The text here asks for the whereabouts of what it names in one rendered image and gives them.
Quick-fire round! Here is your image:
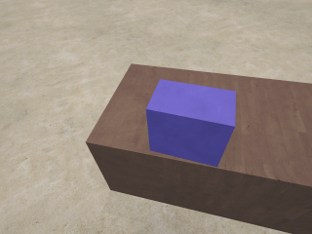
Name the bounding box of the carton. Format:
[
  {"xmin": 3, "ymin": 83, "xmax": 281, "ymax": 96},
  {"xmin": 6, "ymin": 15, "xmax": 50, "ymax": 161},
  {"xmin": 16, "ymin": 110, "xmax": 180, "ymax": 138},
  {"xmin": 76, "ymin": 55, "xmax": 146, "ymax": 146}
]
[{"xmin": 146, "ymin": 79, "xmax": 236, "ymax": 167}]

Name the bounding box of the pedestal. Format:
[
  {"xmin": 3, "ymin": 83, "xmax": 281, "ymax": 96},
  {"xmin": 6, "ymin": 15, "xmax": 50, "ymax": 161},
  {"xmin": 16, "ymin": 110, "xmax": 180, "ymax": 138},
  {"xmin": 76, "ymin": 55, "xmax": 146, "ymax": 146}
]
[{"xmin": 86, "ymin": 63, "xmax": 312, "ymax": 234}]

